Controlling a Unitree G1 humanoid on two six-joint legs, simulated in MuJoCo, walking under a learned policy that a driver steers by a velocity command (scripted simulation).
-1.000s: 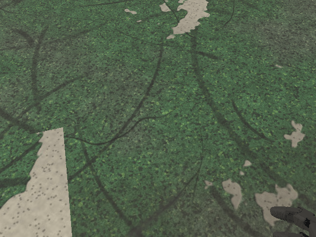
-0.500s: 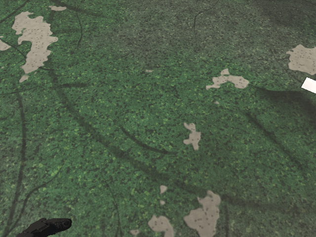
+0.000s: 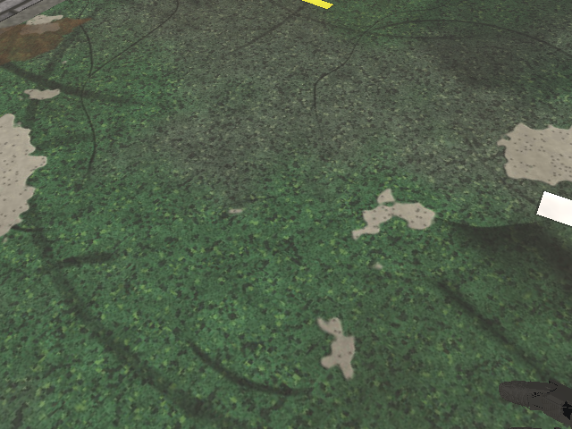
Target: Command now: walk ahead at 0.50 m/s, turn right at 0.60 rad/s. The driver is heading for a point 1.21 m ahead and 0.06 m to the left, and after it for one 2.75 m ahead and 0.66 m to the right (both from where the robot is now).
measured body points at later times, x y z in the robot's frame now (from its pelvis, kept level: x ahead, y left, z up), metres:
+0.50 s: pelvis +0.26 -0.02 +0.00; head +0.29 -0.03 +0.45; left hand +0.54 +0.15 -0.06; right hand +0.18 -0.30 -0.13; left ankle +0.14 +0.14 -0.73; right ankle +0.37 -0.16 -0.72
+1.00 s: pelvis +0.51 -0.06 -0.01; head +0.54 -0.04 +0.44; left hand +0.52 +0.23 -0.13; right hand +0.73 -0.28 -0.10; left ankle +0.67 +0.08 -0.71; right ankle +0.37 -0.16 -0.73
